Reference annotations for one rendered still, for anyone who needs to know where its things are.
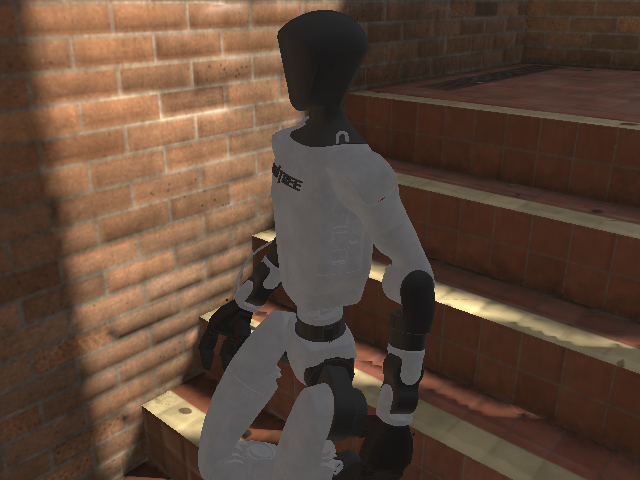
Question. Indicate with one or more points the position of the stairs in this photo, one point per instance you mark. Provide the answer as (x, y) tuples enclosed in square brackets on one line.
[(532, 368)]

